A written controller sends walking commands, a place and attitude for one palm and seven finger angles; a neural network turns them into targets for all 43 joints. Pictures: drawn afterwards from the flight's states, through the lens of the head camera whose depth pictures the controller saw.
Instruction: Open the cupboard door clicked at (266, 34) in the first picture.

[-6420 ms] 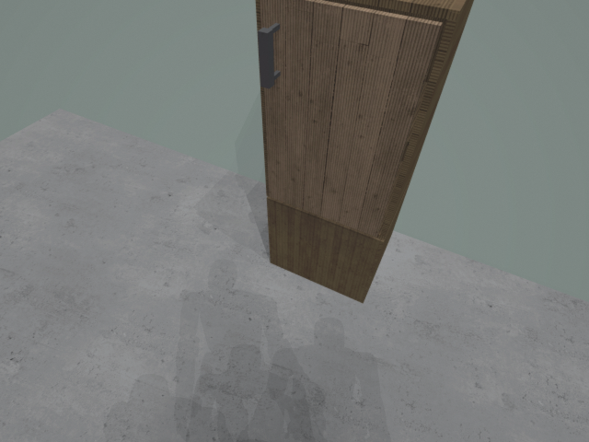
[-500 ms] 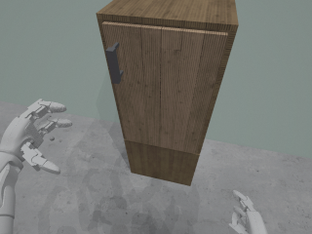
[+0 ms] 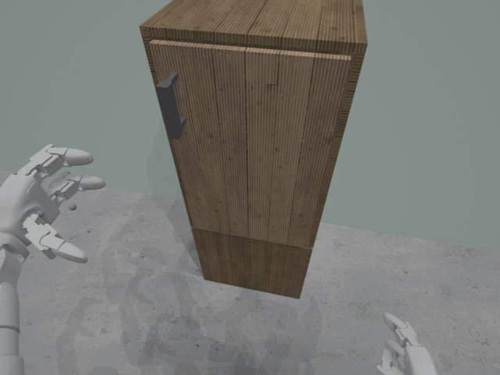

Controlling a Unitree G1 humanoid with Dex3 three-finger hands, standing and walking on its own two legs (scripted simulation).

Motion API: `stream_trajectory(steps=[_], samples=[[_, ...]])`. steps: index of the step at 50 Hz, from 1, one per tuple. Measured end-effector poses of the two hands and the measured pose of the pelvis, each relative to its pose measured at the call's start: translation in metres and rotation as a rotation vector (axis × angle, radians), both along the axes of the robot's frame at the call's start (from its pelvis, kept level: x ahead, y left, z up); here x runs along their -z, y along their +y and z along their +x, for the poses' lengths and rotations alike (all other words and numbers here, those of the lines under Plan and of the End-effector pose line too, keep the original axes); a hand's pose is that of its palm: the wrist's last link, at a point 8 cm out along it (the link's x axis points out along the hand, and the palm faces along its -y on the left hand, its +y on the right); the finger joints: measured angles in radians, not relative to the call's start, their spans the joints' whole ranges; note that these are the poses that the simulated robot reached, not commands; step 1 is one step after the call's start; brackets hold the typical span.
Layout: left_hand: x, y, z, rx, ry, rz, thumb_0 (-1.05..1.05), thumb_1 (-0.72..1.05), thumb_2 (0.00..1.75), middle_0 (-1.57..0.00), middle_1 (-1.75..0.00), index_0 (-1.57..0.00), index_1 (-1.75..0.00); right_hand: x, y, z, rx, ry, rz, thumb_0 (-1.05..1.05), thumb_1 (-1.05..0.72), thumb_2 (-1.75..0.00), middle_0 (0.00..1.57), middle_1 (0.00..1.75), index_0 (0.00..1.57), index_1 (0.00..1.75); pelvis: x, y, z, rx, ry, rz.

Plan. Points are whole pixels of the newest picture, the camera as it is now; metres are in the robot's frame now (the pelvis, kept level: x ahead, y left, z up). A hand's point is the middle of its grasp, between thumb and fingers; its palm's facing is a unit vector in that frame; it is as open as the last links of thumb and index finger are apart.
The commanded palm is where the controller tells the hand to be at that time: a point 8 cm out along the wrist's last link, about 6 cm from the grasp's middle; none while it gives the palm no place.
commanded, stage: raise the hand with hooked fingers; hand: left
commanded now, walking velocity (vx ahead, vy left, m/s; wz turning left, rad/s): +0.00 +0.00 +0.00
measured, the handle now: (174, 106) +0.58 +0.21 +0.14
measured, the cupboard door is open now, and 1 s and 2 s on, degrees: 0 0 0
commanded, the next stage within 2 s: move the hooked fingers beside the handle in 0.12 s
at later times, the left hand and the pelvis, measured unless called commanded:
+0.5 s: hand (84, 193) +0.32 +0.28 +0.15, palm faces -0.07 -1.00 -0.06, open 14.0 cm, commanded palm +0.31 +0.32 +0.16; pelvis -0.01 +0.01 +0.00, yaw +1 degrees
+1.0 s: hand (107, 159) +0.39 +0.27 +0.15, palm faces -0.09 -1.00 -0.03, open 14.0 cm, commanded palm +0.38 +0.32 +0.15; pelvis +0.00 +0.01 +0.00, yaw +0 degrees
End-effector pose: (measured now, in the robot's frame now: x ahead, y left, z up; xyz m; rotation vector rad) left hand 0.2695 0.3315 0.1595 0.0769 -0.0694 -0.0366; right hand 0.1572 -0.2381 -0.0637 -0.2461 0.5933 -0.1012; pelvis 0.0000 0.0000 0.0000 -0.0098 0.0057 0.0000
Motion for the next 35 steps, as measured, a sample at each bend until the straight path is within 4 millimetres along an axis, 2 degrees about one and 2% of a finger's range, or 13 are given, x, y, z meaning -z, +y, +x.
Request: stream_trajectory(steps=[8, 17, 21, 25, 30, 35], samples=[[0.004, 0.005, -0.001, 0.016, 0.068, 0.004, -0.01, -0.50, 0.30, -0.30, -1.20, -0.30, -1.20, 0.002, 0.011, 0.007, -0.020, -0.006, 0.018, 0.01, -0.90, -0.90, 0.21, 0.30, 0.20, 0.30, 0.000, 0.003, -0.003, -0.005, 0.001, 0.001], [0.000, 0.006, 0.001, 0.014, 0.019, -0.005, -0.01, -0.50, 0.30, -0.30, -1.20, -0.30, -1.20, 0.002, 0.019, 0.003, -0.031, 0.005, 0.016, 0.01, -0.90, -0.90, 0.21, 0.30, 0.20, 0.30, -0.001, 0.006, -0.004, -0.010, -0.005, -0.001], [0.005, 0.009, 0.015, 0.006, 0.052, -0.019, -0.01, -0.50, 0.30, -0.30, -1.20, -0.30, -1.20, 0.005, 0.017, -0.003, -0.023, 0.031, 0.004, 0.01, -0.90, -0.90, 0.21, 0.30, 0.20, 0.30, -0.001, 0.006, -0.007, -0.015, -0.001, -0.002], [0.008, 0.003, 0.035, 0.027, 0.085, -0.010, -0.01, -0.50, 0.30, -0.30, -1.20, -0.30, -1.20, 0.010, 0.013, -0.011, -0.005, 0.063, -0.009, 0.01, -0.90, -0.90, 0.21, 0.30, 0.20, 0.30, 0.000, 0.008, -0.009, -0.017, 0.015, -0.001], [0.004, -0.006, 0.064, 0.060, 0.068, -0.021, -0.01, -0.50, 0.30, -0.30, -1.20, -0.30, -1.20, 0.015, 0.005, -0.026, 0.031, 0.111, -0.023, 0.01, -0.90, -0.90, 0.21, 0.30, 0.20, 0.30, 0.000, 0.009, -0.007, -0.010, 0.039, 0.001], [0.003, -0.005, 0.087, 0.056, 0.071, -0.041, -0.01, -0.50, 0.30, -0.30, -1.20, -0.30, -1.20, 0.019, -0.005, -0.042, 0.073, 0.160, -0.029, 0.01, -0.90, -0.90, 0.21, 0.30, 0.20, 0.30, 0.001, 0.009, -0.003, 0.004, 0.064, 0.004]])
